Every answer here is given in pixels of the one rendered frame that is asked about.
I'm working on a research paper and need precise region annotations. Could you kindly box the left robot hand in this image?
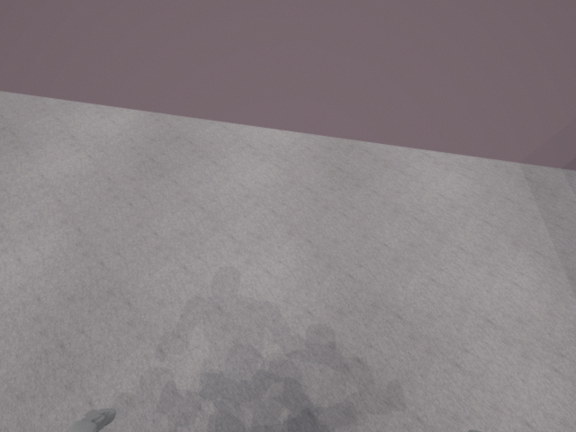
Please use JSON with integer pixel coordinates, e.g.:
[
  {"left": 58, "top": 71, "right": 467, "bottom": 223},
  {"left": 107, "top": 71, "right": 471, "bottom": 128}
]
[{"left": 67, "top": 408, "right": 116, "bottom": 432}]

